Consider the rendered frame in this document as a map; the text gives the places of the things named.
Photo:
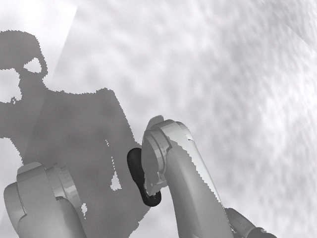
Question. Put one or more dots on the right robot foot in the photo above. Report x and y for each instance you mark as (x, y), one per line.
(137, 173)

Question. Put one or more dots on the right robot arm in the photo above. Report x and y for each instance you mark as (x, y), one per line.
(260, 233)

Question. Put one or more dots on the right robot hand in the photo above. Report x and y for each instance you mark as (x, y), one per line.
(240, 225)

